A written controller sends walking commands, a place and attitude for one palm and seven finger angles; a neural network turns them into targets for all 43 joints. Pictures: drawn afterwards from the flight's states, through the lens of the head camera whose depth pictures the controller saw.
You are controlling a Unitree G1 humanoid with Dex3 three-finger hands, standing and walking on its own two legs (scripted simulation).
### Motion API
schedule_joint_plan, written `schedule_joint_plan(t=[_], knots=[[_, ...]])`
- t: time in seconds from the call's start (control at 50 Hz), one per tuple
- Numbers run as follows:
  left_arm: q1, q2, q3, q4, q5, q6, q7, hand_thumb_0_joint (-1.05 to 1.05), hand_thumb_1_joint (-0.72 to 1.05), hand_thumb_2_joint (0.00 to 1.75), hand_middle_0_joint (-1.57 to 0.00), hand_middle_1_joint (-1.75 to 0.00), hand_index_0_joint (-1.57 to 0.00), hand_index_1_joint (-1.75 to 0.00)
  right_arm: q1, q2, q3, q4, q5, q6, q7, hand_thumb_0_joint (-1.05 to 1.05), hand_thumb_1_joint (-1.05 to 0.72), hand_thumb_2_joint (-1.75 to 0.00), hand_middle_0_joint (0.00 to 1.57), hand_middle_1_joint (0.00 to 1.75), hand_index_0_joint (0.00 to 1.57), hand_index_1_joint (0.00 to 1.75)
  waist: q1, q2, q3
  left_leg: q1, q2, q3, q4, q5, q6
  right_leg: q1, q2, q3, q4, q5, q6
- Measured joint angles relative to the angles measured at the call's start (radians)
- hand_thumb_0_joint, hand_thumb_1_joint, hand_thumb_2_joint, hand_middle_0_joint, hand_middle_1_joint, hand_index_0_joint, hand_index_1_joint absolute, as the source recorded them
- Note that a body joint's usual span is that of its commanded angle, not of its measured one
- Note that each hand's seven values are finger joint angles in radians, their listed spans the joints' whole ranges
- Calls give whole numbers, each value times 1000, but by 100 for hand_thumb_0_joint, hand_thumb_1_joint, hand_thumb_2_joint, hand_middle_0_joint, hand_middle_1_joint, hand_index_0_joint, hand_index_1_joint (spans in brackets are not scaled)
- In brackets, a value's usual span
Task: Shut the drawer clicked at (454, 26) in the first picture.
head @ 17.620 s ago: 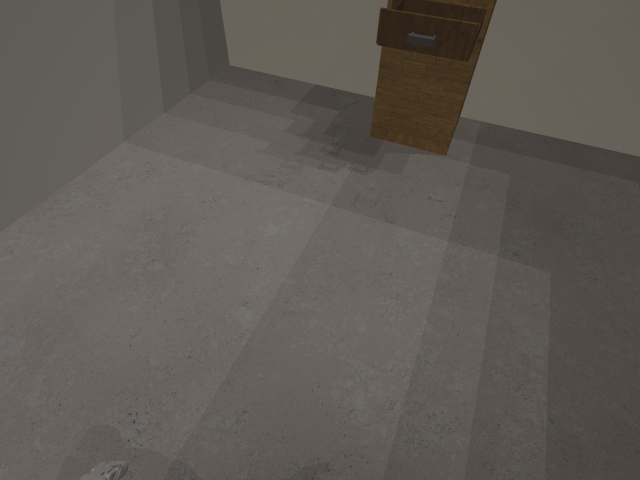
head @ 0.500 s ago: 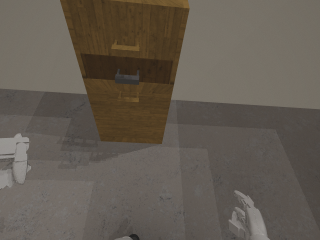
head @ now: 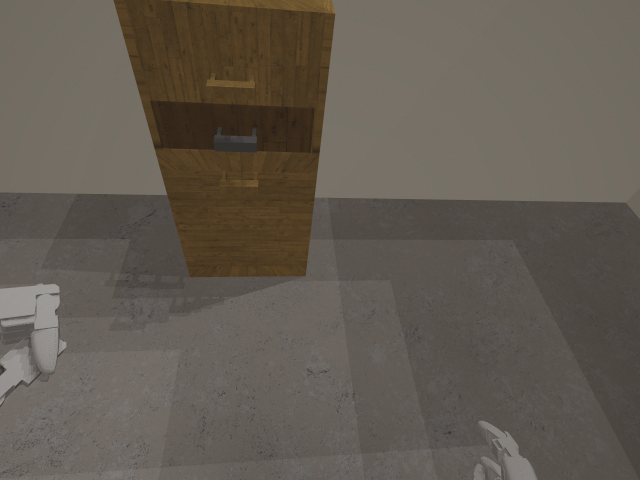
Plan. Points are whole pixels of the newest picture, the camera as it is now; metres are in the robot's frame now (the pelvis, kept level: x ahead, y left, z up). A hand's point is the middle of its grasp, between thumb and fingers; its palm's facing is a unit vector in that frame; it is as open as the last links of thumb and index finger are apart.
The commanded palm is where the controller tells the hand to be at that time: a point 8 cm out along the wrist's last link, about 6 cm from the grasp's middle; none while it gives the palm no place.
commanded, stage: stop stepping back and stand still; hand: left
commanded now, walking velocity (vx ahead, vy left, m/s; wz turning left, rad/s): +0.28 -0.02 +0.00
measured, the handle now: (236, 137) +0.89 +0.22 -0.11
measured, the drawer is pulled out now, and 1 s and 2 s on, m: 0.00 0.00 0.00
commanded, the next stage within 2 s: let the arm hang, fingers relaxed in 0.50 s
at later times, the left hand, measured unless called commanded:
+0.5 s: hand out of the picture +0.14 +0.25 +0.18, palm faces +0.41 -0.79 -0.45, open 3.3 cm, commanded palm +0.08 +0.29 +0.18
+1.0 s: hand out of the picture -0.05 +0.21 -0.17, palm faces +0.08 -0.97 -0.24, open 3.6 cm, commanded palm none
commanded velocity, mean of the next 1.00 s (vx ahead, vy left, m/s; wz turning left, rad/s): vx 0.07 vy -0.02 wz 0.00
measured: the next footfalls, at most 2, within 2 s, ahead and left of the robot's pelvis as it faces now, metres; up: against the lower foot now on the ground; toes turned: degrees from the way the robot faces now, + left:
none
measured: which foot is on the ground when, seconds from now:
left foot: down 0.00-1.00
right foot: down 0.00-1.00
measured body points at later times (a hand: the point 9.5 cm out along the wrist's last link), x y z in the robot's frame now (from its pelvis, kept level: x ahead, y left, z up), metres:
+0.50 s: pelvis -0.04 +0.01 -0.01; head -0.06 +0.02 +0.44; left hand +0.11 +0.29 +0.20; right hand +0.11 -0.20 -0.09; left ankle +0.00 +0.12 -0.73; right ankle -0.01 -0.09 -0.73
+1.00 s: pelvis -0.05 +0.01 +0.00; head -0.03 +0.02 +0.45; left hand -0.06 +0.26 -0.15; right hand -0.02 -0.23 -0.15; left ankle -0.01 +0.12 -0.73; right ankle -0.02 -0.09 -0.73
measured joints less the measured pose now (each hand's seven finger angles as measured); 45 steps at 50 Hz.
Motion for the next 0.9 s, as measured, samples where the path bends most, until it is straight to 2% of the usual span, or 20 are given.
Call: schedule_joint_plan(t=[0.04,0.1,0.14,0.2,0.24,0.28,0.32,0.38,0.42,0.48,0.54,0.58,0.6,0.64,0.68,0.72,0.76,0.84,0.86,0.9], knots=[[20,12,15,-9,7,-4,0,2,89,90,-140,-160,-141,-160,16,8,6,-9,-1,-18,4,2,-90,-89,20,30,20,30,-9,2,-3,4,-2,-4,-13,23,-1,23,4,0,-1,-22,2],[33,4,22,-6,13,-22,3,2,89,90,-140,-160,-141,-160,26,11,7,-6,-2,-26,12,2,-90,-89,20,30,20,30,-10,33,-8,-5,11,-18,2,7,-5,43,21,-11,-40,8,-17],[32,-9,18,4,12,-27,3,2,89,90,-140,-160,-141,-160,26,10,2,4,-6,-15,16,2,-90,-89,20,30,20,30,0,48,-22,-42,15,-24,76,-90,-10,36,30,-12,-44,-17,-37],[10,-32,5,19,11,-21,6,2,89,90,-140,-160,-141,-160,18,5,-7,27,-8,4,22,2,-90,-89,20,30,20,30,23,30,-31,-102,10,-1,273,-137,-15,24,11,-1,-53,46,-53],[-14,-54,-8,36,14,-18,11,2,89,90,-141,-160,-141,-160,18,-5,-8,36,-9,9,19,2,-90,-89,21,30,20,30,29,24,-38,-77,25,15,236,-152,-7,13,-6,-9,-29,43,-44],[-30,-78,-23,42,14,-11,16,2,89,90,-141,-160,-141,-160,21,-25,-9,25,-10,4,10,2,-90,-89,21,30,20,30,25,47,-47,-18,48,1,101,-185,10,-13,-5,-26,28,-24,-30],[-54,-80,-24,41,15,-2,19,2,89,90,-141,-160,-141,-160,5,-23,-14,20,-8,-3,0,2,-90,-89,20,30,20,30,15,44,-25,-25,43,2,98,-48,7,-48,-5,-17,142,-120,-23],[-68,-60,-10,52,27,6,15,2,89,90,-141,-160,-141,-160,-3,12,-9,21,-6,-15,8,2,-90,-89,20,30,20,30,4,30,-17,-8,31,8,93,-22,-1,-89,5,-16,323,-178,-19],[-59,-45,-3,47,27,10,14,2,89,90,-141,-160,-141,-160,8,31,5,15,-5,-22,18,2,-90,-90,20,30,20,30,2,39,-24,7,36,1,63,-11,-10,-58,13,-44,274,-187,-21],[-28,-19,16,17,22,8,14,2,89,90,-141,-160,-141,-160,21,49,25,-10,-11,-12,31,2,-90,-89,20,30,20,30,8,47,-36,-17,45,3,83,-38,-21,33,26,-64,51,-165,-47],[-37,-28,3,3,12,12,6,2,89,90,-141,-160,-141,-160,-1,41,24,1,-11,11,38,1,-90,-89,21,30,20,30,24,65,-15,-89,47,-7,251,-135,-28,24,34,-71,16,31,-70],[-43,-45,-13,8,7,15,3,2,89,90,-141,-160,-141,-160,-5,30,20,23,-9,19,39,1,-90,-89,21,30,21,30,29,65,-14,-99,48,1,290,-145,-28,30,30,-72,8,31,-62],[-38,-52,-17,8,5,18,4,2,89,90,-141,-160,-141,-160,-4,26,19,28,-8,22,37,1,-90,-89,21,30,21,30,29,61,-16,-82,50,10,251,-132,-26,33,27,-71,6,24,-56],[-100,-67,-72,146,32,24,-37,1,89,90,-140,-160,-141,-160,4,-9,-7,58,-9,3,75,1,-90,-89,21,30,21,30,29,87,-45,-69,54,-2,176,-5,-14,-11,17,-87,63,-6,-40],[-204,-98,-145,405,44,108,-78,0,89,90,-139,-159,-140,-159,-16,-41,-24,100,-18,40,90,1,-90,-89,21,30,20,30,22,106,-65,-92,26,-9,193,-107,-4,-74,-1,-61,172,-97,-21],[-303,-135,-197,703,50,199,-99,0,90,90,-136,-156,-137,-157,-39,-44,-21,139,-36,74,90,1,-90,-89,20,30,20,30,9,86,-55,-105,-11,0,209,-100,0,-104,-12,-4,252,-140,-13],[-361,-166,-243,964,50,255,-106,1,90,90,-131,-152,-132,-152,-47,-34,-7,160,-43,88,89,1,-90,-89,20,30,20,30,-3,59,-34,-89,-30,9,194,-79,-2,-92,-10,26,246,-135,-8],[-355,-253,-354,1317,47,276,-128,1,91,90,-119,-140,-120,-141,-46,-15,-5,218,-25,125,87,1,-90,-89,20,30,20,30,-16,67,15,-39,-1,-9,152,-82,-22,-23,25,16,150,-54,-37],[-346,-258,-348,1362,59,262,-98,2,91,90,-116,-140,-116,-137,-38,-5,-9,235,-23,134,86,1,-90,-89,20,30,20,30,-14,64,22,-34,4,-21,140,-95,-24,-10,33,9,117,-41,-43],[-334,-232,-341,1434,52,249,-100,2,90,90,-110,-138,-110,-130,-18,10,-13,272,-21,144,85,1,-90,-89,20,30,20,30,-2,60,36,-20,15,-39,100,-60,-25,17,50,-1,53,-7,-51]])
